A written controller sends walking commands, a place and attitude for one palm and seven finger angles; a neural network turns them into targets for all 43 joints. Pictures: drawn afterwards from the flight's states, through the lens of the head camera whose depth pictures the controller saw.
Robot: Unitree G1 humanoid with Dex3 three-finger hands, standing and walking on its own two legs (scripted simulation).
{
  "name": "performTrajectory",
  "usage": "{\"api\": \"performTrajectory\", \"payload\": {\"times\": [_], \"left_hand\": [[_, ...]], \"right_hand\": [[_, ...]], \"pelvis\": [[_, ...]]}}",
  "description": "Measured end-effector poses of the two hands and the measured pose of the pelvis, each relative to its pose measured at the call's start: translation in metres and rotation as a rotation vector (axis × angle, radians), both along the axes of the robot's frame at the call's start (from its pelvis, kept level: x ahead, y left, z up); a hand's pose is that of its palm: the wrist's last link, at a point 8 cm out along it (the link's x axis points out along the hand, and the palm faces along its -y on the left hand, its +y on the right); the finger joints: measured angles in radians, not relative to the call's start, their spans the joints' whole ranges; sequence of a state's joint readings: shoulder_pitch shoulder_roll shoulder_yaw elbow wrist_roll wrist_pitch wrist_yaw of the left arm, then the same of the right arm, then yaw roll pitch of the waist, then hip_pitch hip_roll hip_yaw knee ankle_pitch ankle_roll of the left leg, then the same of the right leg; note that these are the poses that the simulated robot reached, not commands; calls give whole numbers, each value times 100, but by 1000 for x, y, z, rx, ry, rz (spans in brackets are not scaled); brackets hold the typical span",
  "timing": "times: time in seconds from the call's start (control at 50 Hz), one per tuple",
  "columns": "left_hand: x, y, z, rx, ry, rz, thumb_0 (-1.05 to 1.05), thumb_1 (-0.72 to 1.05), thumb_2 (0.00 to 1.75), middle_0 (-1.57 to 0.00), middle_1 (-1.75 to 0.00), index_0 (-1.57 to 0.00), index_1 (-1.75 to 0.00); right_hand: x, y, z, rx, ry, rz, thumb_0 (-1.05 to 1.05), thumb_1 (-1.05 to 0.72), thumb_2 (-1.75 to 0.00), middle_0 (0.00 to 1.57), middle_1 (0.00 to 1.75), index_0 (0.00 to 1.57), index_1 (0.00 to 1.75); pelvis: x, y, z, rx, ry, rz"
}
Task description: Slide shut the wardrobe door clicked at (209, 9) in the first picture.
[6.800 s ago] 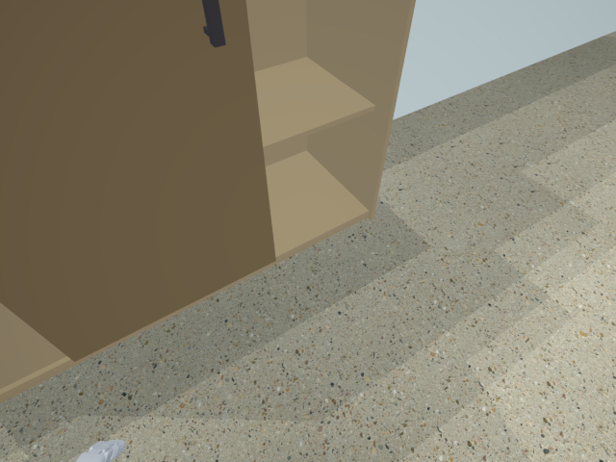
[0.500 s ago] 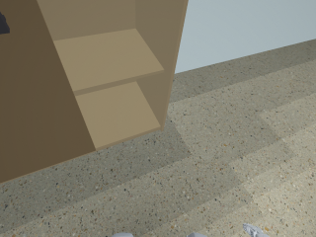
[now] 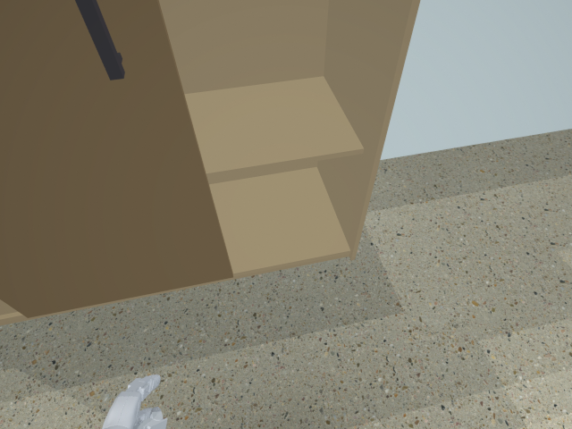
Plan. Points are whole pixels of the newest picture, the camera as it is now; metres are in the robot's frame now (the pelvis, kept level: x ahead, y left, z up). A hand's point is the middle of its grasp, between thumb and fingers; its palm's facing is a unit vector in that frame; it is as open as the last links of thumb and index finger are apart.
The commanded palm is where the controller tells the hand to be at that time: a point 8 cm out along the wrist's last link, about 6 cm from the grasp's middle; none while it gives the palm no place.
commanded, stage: turn to face it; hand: left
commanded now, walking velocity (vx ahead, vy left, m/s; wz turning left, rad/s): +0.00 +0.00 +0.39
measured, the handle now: (101, 27) +0.68 +0.32 +0.23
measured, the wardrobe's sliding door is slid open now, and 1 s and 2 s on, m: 0.48 0.48 0.48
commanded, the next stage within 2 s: take the last steps up to it in 0.24 s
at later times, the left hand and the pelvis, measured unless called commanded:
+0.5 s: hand out of the picture -0.07 +0.25 -0.18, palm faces +0.25 -0.94 -0.22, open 7.4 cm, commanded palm none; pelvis -0.02 +0.04 +0.00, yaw +11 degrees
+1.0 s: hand (146, 419) +0.17 +0.23 -0.16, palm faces +0.19 -0.96 -0.21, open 7.4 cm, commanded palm none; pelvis +0.10 +0.04 -0.01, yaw +13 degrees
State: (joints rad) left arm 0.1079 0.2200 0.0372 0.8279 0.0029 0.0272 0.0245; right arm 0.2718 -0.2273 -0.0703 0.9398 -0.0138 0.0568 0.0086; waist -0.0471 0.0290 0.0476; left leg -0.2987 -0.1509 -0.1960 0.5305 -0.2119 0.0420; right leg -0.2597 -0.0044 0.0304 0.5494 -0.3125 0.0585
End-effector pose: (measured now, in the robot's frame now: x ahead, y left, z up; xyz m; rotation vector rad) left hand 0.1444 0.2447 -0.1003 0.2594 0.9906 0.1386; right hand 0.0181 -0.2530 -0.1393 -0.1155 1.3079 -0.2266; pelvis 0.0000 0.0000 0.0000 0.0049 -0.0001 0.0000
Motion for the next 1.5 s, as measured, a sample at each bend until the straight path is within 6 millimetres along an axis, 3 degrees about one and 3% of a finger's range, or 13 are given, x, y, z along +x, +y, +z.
{"api": "performTrajectory", "payload": {"times": [0.14, 0.26, 0.44, 0.52, 0.62, 0.74, 0.88, 1.0, 1.08, 1.18, 1.32, 1.42, 1.5], "left_hand": [[-59, -4, 3, 16, 66, 95, 1, 91, 90, -20, -30, -21, -30], [-116, 2, -9, -16, 154, 193, 1, 90, 90, -20, -30, -21, -30], [-214, 39, -50, -93, 335, 345, 1, 90, 90, -20, -30, -21, -30], [-231, 51, -46, -115, 402, 359, 1, 91, 90, -20, -30, -20, -30], [-221, 59, -35, -129, 370, 359, 1, 91, 90, -19, -30, -20, -30], [-178, 61, -31, -130, 318, 350, 1, 91, 90, -19, -30, -20, -30], [-87, 52, -25, -118, 234, 288, 1, 91, 90, -19, -30, -20, -30], [6, 36, -27, -83, 109, 230, 1, 91, 90, -19, -30, -20, -30], [24, 23, -23, -87, 72, 271, 0, 91, 90, -20, -30, -20, -30], [15, 19, -15, -68, 124, 357, -2, 95, 90, -20, -30, -21, -30], [-9, 8, -20, -113, 269, 388, -1, 94, 90, -20, -30, -20, -30], [-23, -2, -32, -173, 372, 426, 0, 92, 90, -20, -30, -20, -30], [-27, -2, -46, -209, 441, 443, 0, 91, 90, -20, -30, -20, -30]], "right_hand": [[10, -18, -2, 10, 14, 69, 1, -91, -90, 20, 30, 20, 30], [33, -12, 5, -11, 20, 156, 1, -91, -90, 19, 30, 20, 30], [89, 49, 17, -65, -103, 322, 1, -91, -90, 19, 30, 20, 30], [92, 76, 30, -54, -149, 344, 0, -91, -90, 19, 30, 20, 30], [76, 98, 29, -23, -109, 330, 0, -91, -90, 20, 30, 21, 30], [41, 99, 16, 4, 21, 275, 0, -92, -90, 20, 30, 21, 30], [3, 90, 3, 43, 205, 190, 0, -91, -90, 20, 30, 21, 30], [5, 71, -13, 75, 334, 146, 1, -91, -90, 20, 30, 21, 30], [48, 58, -15, 75, 323, 176, 1, -91, -90, 20, 30, 20, 30], [137, 53, -9, 63, 173, 233, 1, -91, -90, 19, 30, 20, 30], [247, 71, 3, 58, -14, 298, 0, -92, -90, 19, 30, 20, 29], [300, 94, 7, 35, -72, 349, 0, -93, -90, 19, 30, 20, 29], [323, 117, 7, 24, -93, 370, 0, -92, -90, 19, 30, 20, 29]], "pelvis": [[-8, -10, 4, 6, -25, 82], [-12, -4, 6, 20, -26, 138], [-24, 34, -6, 6, -26, 187], [-20, 48, 4, -14, -29, 191], [-8, 61, 13, -16, -24, 214], [15, 68, 13, 6, -23, 229], [54, 61, 8, 25, -23, 228], [101, 40, -8, 27, -26, 224], [124, 30, -6, 14, -39, 249], [150, 25, 7, 5, -24, 261], [184, 32, 13, -6, -8, 253], [204, 48, 10, -14, -15, 240], [215, 60, 4, -13, -24, 238]]}}
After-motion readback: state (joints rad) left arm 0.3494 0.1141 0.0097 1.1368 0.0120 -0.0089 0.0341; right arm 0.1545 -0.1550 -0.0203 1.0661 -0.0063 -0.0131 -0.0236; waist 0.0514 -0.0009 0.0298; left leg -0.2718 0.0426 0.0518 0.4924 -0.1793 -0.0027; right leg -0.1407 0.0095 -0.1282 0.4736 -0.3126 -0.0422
